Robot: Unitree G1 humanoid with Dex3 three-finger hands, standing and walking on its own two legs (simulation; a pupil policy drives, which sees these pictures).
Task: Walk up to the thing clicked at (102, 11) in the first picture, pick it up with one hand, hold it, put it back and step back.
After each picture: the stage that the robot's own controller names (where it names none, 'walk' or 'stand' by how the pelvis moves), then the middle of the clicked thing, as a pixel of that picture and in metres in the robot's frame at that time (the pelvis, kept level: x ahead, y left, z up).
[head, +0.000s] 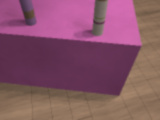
stand; (99, 15) +0.81 -0.08 -0.02
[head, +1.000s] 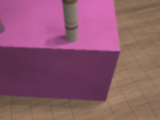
walk; (70, 19) +0.70 +0.12 +0.01
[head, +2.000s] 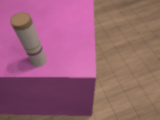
rise first; (31, 43) +0.49 +0.24 +0.01
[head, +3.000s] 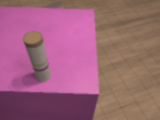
stand; (39, 59) +0.47 +0.21 -0.02
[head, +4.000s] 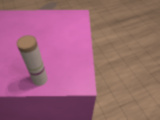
stand; (34, 63) +0.45 +0.23 -0.02
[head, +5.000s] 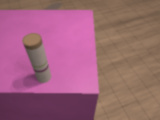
stand; (38, 60) +0.47 +0.21 -0.03
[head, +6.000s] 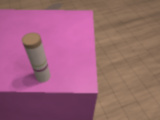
stand; (38, 60) +0.47 +0.22 -0.03
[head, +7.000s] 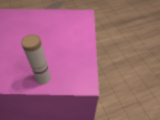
stand; (38, 62) +0.46 +0.21 -0.03
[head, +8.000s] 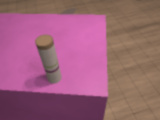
rise first; (50, 61) +0.47 +0.20 -0.02
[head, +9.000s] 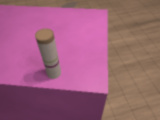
go down; (49, 56) +0.48 +0.19 -0.01
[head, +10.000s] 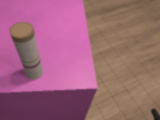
go down; (29, 55) +0.45 +0.18 +0.01
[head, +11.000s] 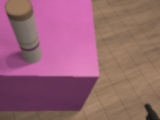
close in; (27, 36) +0.48 +0.18 +0.04
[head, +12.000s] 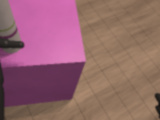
close; (2, 21) +0.50 +0.20 +0.07
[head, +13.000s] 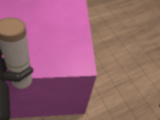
lift; (17, 58) +0.39 +0.20 +0.07
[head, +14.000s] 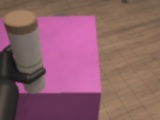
lift; (28, 58) +0.32 +0.16 +0.19
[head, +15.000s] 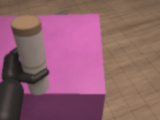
hold; (33, 60) +0.33 +0.16 +0.16
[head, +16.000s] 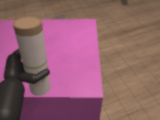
crouch; (35, 60) +0.34 +0.16 +0.16
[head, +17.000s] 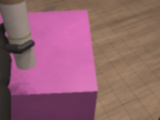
crouch; (19, 33) +0.43 +0.20 +0.18
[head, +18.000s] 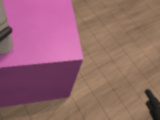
lower; out of the picture +0.52 +0.20 +0.07
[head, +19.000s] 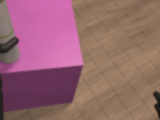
lower; (0, 29) +0.49 +0.20 +0.07
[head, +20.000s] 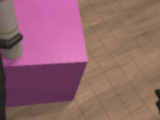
lower; (5, 25) +0.49 +0.19 +0.07
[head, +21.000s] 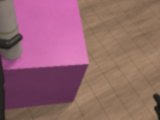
lower; (5, 25) +0.49 +0.20 +0.07
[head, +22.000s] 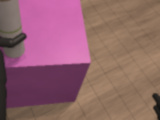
loosen; (9, 24) +0.49 +0.19 +0.08
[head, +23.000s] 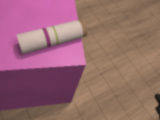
rise; (53, 35) +0.52 +0.05 -0.02
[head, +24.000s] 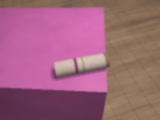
sink last; (82, 64) +0.50 +0.05 -0.07
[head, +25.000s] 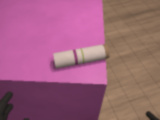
stand; (81, 55) +0.52 +0.04 -0.07
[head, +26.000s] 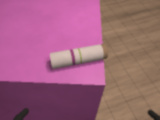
stand; (78, 55) +0.51 +0.04 -0.05
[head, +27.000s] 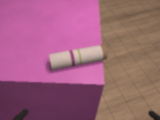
stand; (78, 56) +0.51 +0.04 -0.05
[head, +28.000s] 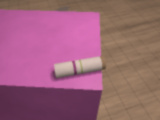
stand; (80, 66) +0.52 +0.04 -0.11
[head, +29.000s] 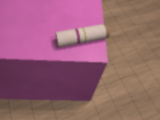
walk; (82, 35) +0.60 +0.00 -0.10
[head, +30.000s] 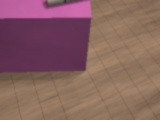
walk; out of the picture +0.87 +0.11 -0.08
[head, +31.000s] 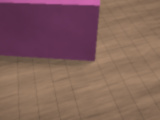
stand; out of the picture +1.17 +0.04 -0.09
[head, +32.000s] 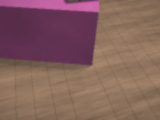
stand; out of the picture +1.17 +0.04 -0.11
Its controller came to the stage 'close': yes
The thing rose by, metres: 0.21
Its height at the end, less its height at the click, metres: -0.09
